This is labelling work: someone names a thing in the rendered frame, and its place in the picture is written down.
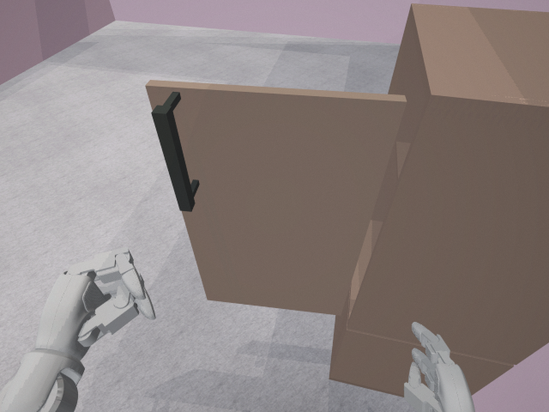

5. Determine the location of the handle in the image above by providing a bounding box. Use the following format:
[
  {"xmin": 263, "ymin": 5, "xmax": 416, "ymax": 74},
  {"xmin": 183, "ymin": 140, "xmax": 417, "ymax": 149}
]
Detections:
[{"xmin": 151, "ymin": 92, "xmax": 199, "ymax": 212}]

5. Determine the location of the right robot hand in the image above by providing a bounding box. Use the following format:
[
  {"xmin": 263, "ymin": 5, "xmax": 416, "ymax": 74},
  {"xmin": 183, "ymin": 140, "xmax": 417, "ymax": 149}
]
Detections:
[{"xmin": 404, "ymin": 322, "xmax": 475, "ymax": 412}]

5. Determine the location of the left robot hand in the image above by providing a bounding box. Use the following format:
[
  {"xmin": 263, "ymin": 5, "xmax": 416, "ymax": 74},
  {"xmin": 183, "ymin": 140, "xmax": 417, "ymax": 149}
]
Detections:
[{"xmin": 35, "ymin": 247, "xmax": 156, "ymax": 361}]

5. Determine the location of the robot left forearm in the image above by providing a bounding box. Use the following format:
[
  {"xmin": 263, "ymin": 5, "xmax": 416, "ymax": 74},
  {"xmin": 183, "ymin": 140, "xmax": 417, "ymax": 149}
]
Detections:
[{"xmin": 0, "ymin": 349, "xmax": 85, "ymax": 412}]

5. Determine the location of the cupboard door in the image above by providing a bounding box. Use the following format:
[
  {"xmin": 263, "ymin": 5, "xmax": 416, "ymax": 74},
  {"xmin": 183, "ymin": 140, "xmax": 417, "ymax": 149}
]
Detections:
[{"xmin": 145, "ymin": 80, "xmax": 407, "ymax": 316}]

